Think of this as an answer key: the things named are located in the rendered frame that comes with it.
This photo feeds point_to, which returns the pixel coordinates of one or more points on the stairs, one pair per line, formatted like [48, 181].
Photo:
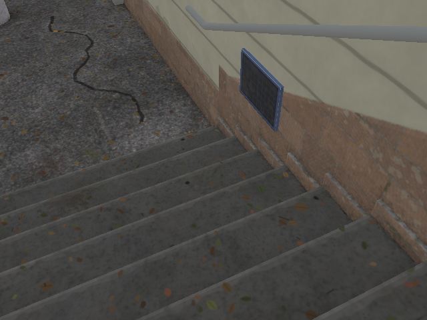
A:
[197, 228]

